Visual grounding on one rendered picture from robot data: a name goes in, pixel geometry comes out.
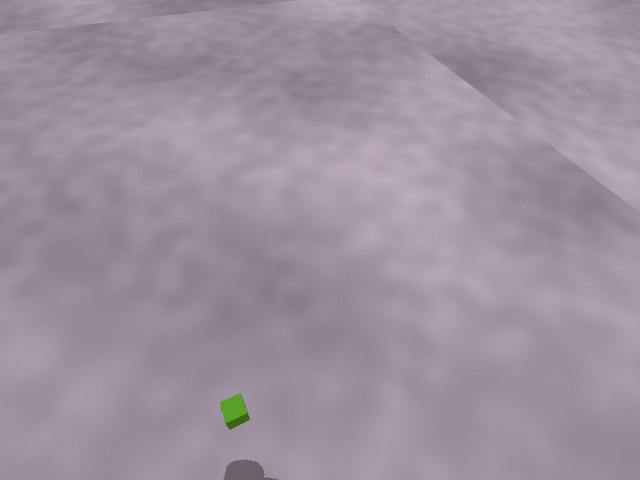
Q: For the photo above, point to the cube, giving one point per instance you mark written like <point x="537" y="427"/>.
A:
<point x="234" y="411"/>

